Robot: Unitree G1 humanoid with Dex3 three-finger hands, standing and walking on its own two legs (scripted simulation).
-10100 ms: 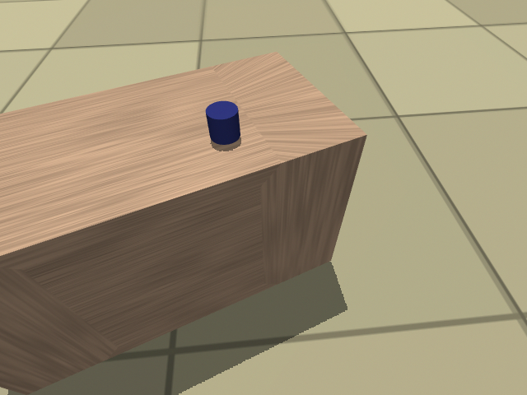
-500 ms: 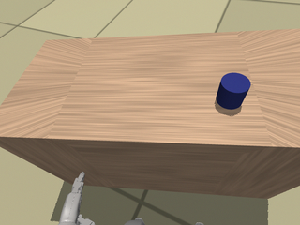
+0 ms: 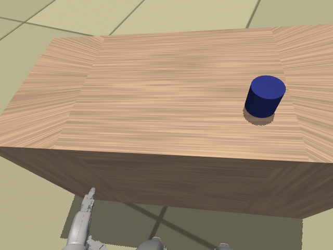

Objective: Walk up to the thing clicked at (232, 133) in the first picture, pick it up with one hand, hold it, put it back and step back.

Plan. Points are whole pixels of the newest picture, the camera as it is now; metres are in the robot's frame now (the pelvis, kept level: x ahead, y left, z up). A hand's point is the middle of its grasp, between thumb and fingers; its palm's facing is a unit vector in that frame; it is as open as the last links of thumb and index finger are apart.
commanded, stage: go down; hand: right
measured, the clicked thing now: (263, 97) +0.53 -0.18 +0.01
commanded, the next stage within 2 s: approach in 0.48 s
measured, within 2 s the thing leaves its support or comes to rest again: neither
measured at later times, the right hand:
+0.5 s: hand out of the picture +0.43 -0.38 +0.15, palm faces +0.19 +0.98 +0.00, open 17.7 cm
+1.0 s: hand out of the picture +0.46 -0.31 +0.07, palm faces +0.09 +1.00 +0.04, open 17.4 cm
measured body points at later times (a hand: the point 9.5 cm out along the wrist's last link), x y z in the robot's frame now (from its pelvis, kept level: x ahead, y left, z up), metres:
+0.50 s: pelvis +0.00 +0.00 +0.00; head +0.08 -0.04 +0.44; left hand +0.15 +0.25 -0.04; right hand +0.42 -0.43 +0.16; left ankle +0.01 +0.15 -0.70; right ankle +0.00 -0.12 -0.70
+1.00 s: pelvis -0.01 +0.01 -0.02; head +0.10 -0.04 +0.41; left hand +0.15 +0.25 -0.05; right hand +0.45 -0.36 +0.07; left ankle +0.01 +0.15 -0.70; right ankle +0.00 -0.12 -0.70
